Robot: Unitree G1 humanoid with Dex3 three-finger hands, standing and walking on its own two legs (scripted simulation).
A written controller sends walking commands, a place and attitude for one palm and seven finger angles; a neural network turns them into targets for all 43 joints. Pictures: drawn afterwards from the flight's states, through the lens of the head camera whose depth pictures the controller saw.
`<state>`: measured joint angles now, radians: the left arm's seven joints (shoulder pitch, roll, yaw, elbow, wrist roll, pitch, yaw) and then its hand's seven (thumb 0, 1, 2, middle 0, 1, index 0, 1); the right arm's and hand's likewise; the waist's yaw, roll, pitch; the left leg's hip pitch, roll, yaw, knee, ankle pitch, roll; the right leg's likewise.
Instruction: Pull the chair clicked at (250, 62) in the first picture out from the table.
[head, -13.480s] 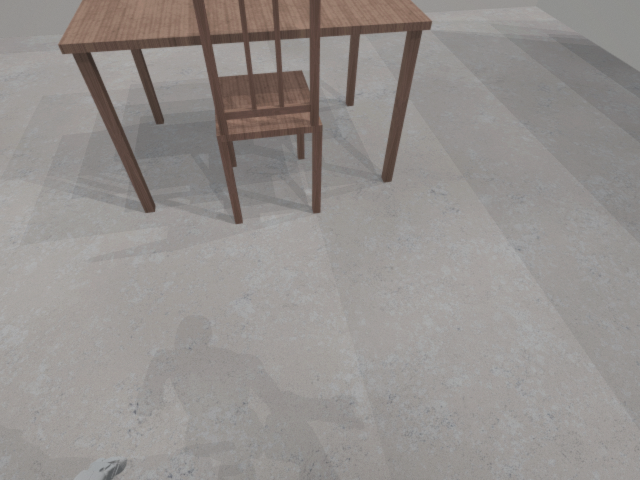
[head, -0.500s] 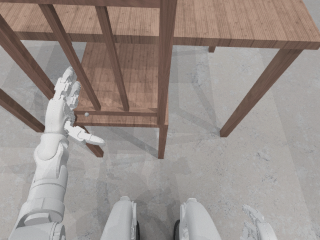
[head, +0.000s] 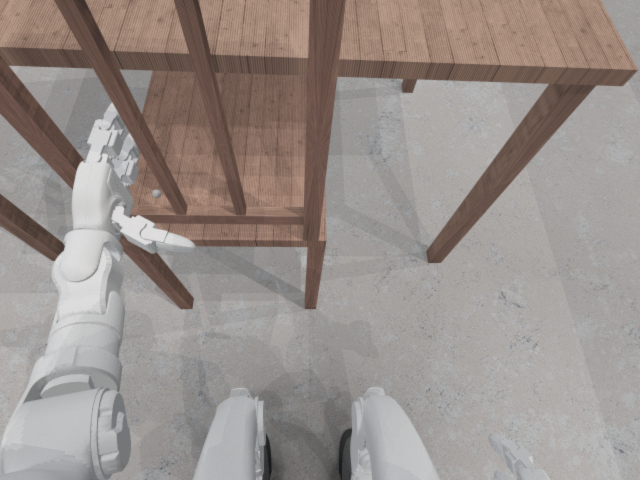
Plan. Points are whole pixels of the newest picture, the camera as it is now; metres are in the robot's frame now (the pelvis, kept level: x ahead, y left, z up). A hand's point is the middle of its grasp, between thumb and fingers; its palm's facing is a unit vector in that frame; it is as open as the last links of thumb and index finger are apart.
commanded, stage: push the fingers through the gap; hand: left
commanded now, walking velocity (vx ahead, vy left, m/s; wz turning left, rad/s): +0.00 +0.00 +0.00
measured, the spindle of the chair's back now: (141, 134) +0.51 +0.21 +0.07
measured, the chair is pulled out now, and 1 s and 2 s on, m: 0.00 0.00 0.01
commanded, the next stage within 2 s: hook a spindle and tug to test in 0.62 s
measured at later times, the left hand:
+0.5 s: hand (164, 174) +0.48 +0.19 +0.03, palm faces +0.01 -1.00 -0.05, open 16.9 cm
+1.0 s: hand (167, 172) +0.48 +0.19 +0.03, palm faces +0.00 -1.00 -0.05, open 16.1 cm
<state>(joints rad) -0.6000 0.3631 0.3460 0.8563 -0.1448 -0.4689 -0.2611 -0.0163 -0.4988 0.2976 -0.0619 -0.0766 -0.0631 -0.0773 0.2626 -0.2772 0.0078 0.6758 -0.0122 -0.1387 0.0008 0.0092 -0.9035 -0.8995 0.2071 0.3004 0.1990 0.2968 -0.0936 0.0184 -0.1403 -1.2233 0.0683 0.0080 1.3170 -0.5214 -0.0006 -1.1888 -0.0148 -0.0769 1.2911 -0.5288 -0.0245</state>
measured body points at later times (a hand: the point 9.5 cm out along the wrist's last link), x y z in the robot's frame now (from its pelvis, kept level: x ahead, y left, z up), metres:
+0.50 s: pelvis +0.00 +0.00 +0.00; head +0.15 +0.01 +0.42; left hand +0.47 +0.25 +0.04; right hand +0.05 -0.26 -0.12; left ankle +0.05 +0.12 -0.61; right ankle +0.04 -0.11 -0.61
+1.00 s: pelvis +0.00 +0.00 +0.00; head +0.16 +0.02 +0.42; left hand +0.47 +0.24 +0.04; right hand +0.08 -0.27 -0.12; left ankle +0.05 +0.12 -0.61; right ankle +0.04 -0.11 -0.61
